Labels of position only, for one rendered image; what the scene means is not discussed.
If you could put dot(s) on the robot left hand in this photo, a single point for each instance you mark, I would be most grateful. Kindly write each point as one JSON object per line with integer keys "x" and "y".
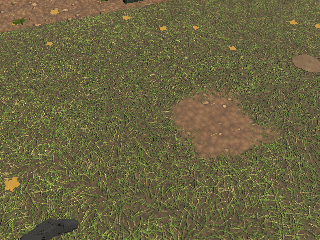
{"x": 51, "y": 228}

